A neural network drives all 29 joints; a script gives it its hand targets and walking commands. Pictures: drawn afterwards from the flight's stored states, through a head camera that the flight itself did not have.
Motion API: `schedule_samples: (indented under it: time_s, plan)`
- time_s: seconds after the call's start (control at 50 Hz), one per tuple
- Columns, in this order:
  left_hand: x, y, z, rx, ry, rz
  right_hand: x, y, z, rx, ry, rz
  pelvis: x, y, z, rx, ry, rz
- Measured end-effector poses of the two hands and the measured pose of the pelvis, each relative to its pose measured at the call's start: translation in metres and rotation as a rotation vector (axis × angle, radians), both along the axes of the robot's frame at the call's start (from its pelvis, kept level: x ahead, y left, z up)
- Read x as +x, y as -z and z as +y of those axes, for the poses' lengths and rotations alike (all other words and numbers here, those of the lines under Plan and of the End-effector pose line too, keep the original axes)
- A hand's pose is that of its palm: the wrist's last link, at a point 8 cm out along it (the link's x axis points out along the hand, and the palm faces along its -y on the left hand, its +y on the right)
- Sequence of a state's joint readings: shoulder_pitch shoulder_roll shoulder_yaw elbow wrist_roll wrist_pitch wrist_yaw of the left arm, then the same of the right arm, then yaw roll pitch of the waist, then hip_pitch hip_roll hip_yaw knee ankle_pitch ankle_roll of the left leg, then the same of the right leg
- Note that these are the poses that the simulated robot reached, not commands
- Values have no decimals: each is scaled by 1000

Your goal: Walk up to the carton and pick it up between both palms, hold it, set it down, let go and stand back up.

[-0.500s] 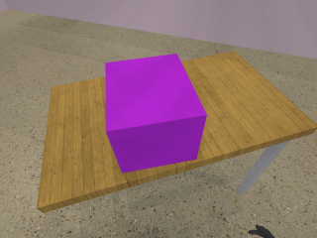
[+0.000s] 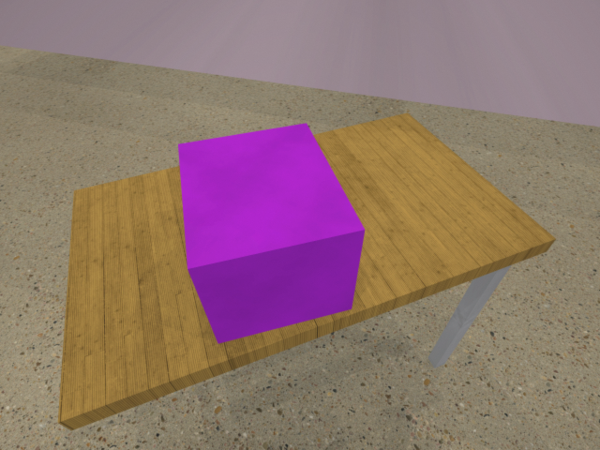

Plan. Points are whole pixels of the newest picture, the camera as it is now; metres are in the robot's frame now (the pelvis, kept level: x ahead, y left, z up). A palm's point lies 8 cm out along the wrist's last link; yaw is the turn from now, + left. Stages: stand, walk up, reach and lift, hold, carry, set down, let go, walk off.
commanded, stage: walk up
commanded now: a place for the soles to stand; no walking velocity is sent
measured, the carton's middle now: (265, 226) +0.50 +0.06 +0.01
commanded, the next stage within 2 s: reach and lift in 1.48 s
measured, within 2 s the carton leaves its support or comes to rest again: neither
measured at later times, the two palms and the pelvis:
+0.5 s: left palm out of the picture +0.05 +0.23 -0.12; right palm out of the picture +0.04 -0.26 -0.12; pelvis +0.02 -0.02 +0.01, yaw +3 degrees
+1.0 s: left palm out of the picture +0.05 +0.20 -0.13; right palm out of the picture +0.05 -0.27 -0.13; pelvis +0.03 -0.04 +0.01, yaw +6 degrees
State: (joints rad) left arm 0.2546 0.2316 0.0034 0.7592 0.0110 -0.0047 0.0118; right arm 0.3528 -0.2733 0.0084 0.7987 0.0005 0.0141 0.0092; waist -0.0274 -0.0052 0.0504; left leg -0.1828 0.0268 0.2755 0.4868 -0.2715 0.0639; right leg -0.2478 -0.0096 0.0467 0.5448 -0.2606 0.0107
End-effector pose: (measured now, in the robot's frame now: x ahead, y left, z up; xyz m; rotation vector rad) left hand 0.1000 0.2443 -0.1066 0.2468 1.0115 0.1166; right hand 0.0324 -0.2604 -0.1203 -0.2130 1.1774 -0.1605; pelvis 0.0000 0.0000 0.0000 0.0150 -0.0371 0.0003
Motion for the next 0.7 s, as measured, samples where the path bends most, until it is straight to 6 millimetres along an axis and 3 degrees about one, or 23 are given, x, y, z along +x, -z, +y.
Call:
schedule_samples:
  time_s: [0.42, 0.7]
  plan:
    - [-41, 11, -11, -16, -79, 148, 6, 2, -1, 22, -25, 26, 13, -5, -14, -3, -36, 8]
    - [-47, 16, -27, -32, -134, 181, 11, 4, -11, 20, -43, 74, 24, -6, -28, -5, -73, 6]
